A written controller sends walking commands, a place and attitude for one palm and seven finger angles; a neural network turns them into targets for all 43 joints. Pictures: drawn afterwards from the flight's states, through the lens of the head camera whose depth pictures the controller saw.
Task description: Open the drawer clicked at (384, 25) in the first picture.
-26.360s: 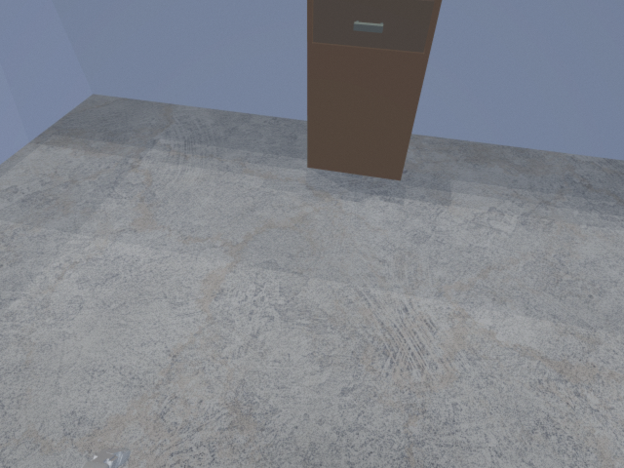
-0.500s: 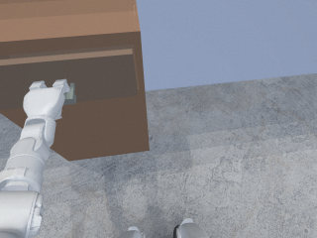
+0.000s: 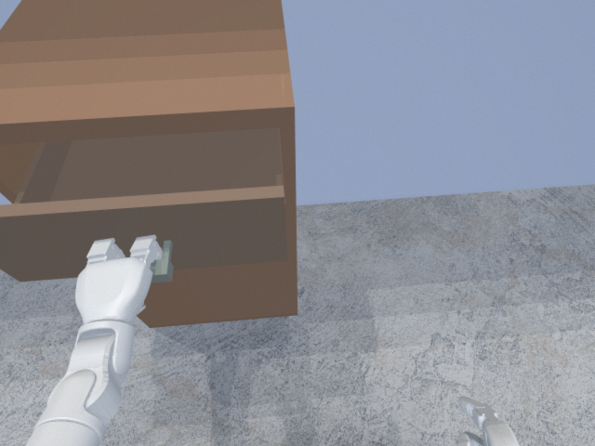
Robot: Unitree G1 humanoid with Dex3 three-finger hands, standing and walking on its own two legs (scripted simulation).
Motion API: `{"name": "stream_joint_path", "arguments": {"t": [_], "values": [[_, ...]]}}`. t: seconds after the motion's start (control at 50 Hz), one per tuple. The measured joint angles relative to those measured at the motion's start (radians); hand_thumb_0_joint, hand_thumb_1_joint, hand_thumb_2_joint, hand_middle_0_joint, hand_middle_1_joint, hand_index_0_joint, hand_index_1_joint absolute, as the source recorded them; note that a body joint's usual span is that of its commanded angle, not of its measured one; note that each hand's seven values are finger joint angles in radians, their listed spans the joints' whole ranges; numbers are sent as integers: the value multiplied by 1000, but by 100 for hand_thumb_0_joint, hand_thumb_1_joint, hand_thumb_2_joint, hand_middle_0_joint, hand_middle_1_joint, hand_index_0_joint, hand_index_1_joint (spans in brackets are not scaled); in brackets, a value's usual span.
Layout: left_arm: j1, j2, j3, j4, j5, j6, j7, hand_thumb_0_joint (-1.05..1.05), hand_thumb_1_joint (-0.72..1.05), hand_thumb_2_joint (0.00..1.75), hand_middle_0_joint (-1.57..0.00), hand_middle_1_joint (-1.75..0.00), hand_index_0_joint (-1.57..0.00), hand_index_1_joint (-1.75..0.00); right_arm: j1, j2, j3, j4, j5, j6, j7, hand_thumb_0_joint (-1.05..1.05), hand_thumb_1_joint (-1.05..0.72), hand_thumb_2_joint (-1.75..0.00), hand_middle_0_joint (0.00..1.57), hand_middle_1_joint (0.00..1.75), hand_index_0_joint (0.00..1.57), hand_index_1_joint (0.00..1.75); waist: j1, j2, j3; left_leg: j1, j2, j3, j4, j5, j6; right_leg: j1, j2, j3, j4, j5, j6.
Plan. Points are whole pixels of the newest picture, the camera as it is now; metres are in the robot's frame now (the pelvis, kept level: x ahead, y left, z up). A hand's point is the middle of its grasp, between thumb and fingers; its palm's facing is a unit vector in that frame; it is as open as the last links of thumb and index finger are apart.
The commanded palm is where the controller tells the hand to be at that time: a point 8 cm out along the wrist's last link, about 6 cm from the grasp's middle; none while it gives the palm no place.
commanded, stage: pull the drawer open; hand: left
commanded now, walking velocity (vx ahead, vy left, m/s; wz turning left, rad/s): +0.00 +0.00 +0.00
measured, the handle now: (133, 260) +0.37 +0.26 +0.00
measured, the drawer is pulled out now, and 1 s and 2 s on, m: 0.13 0.25 0.30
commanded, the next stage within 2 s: open the thumb to release the handle in 1.44 s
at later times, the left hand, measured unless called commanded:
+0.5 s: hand (133, 311) +0.30 +0.25 -0.02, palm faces -0.08 -0.04 -1.00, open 5.8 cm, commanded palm +0.25 +0.25 +0.03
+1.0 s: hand (118, 394) +0.19 +0.23 -0.02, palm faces -0.02 -0.07 -1.00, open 5.9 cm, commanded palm +0.14 +0.25 +0.03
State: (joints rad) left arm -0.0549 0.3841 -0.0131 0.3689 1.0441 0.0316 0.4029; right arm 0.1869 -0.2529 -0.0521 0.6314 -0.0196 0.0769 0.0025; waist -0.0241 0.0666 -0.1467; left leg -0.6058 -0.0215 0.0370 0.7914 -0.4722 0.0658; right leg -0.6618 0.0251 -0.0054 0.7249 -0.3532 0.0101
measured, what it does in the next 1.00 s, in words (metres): stands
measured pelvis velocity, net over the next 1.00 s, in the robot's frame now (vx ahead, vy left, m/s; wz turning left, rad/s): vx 0.00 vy -0.02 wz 0.00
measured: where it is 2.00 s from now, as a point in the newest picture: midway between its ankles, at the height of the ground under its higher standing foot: outside the picture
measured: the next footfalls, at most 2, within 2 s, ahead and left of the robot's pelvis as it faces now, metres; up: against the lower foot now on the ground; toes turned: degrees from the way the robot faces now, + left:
none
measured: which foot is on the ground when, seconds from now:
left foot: down 0.00-1.00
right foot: down 0.00-1.00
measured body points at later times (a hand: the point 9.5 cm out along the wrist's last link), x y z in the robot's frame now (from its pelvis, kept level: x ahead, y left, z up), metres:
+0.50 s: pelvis -0.02 -0.03 +0.00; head +0.05 -0.05 +0.44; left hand +0.30 +0.25 +0.03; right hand +0.11 -0.29 -0.13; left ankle -0.07 +0.07 -0.71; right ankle -0.01 -0.13 -0.71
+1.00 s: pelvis +0.00 -0.02 -0.01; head +0.05 -0.03 +0.44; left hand +0.19 +0.23 +0.03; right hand +0.20 -0.26 -0.10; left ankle -0.07 +0.07 -0.71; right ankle -0.01 -0.13 -0.71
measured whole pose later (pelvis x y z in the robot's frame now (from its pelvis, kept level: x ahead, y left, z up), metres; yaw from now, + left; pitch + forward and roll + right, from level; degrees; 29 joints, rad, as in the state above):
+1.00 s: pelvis +0.00 -0.02 -0.01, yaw +0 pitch +14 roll -1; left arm 0.44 0.36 0.00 0.02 1.06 -0.01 0.50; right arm 0.09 -0.23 -0.03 0.60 -0.03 0.05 0.00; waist 0.02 0.04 -0.14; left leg -0.57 -0.01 0.05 0.83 -0.50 0.04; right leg -0.65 0.04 0.00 0.81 -0.40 -0.02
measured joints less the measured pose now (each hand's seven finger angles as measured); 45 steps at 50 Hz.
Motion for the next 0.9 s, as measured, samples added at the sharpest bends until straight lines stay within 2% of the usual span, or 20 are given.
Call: {"name": "stream_joint_path", "arguments": {"t": [0.04,0.12,0.16,0.28,0.42,0.56,0.66,0.8,0.9], "values": [[15,-8,-22,-13,10,3,14,3,71,77,-29,-135,-41,-135,-14,1,5,-7,-2,-7,-6,0,-91,-90,20,30,20,29,12,-1,4,9,-3,-10,2,-2,-2,11,-4,-9,4,-6,-1],[-46,-15,-54,32,47,-15,31,2,70,80,-31,-135,-41,-135,-44,-1,12,4,-13,-7,-24,0,-91,-90,20,30,20,29,45,-6,16,-4,-13,-35,27,-9,-3,6,-15,-34,33,-22,-7],[-74,-15,-61,54,54,-12,27,2,70,81,-32,-134,-41,-135,-58,4,14,9,-14,-3,-29,0,-91,-90,20,30,20,30,53,-7,19,-10,-13,-39,34,-8,-8,0,-16,-39,42,-24,-10],[-122,-11,-54,127,46,-8,4,3,69,81,-31,-132,-40,-135,-56,20,24,17,-10,3,-49,0,-91,-90,20,30,20,30,53,-1,18,-12,-10,-39,32,1,-16,-8,-13,-39,52,-20,-20],[-144,14,0,178,30,-45,-26,3,70,80,-31,-132,-40,-135,-8,18,27,34,-6,11,-63,0,-91,-90,20,30,20,30,38,-7,23,-15,-2,-28,27,13,-27,-24,-4,-30,62,-12,-34],[19,35,83,58,-10,-68,-31,4,70,75,-29,-134,-41,-135,33,-2,4,28,0,7,-54,1,-91,-90,20,30,20,30,0,-13,19,10,17,5,-5,20,-32,-17,17,3,41,5,-39],[164,30,104,-68,-16,-75,4,4,70,74,-28,-135,-39,-134,33,-19,-11,23,1,-1,-40,1,-91,-90,20,30,20,29,-10,-22,19,21,21,18,-13,17,-32,-12,23,16,36,6,-38],[333,8,78,-214,-9,-62,63,4,71,75,-27,-135,-38,-133,-12,-18,-16,11,-5,-15,-19,1,-91,-90,20,30,20,29,0,-27,12,23,19,18,4,-1,-28,-9,21,17,51,-10,-33],[429,-7,43,-290,1,-50,90,4,70,75,-28,-135,-39,-132,-59,0,-2,-11,-8,-23,-8,1,-91,-90,20,30,20,29,19,-23,6,30,15,14,22,-17,-23,0,17,13,68,-28,-29]]}}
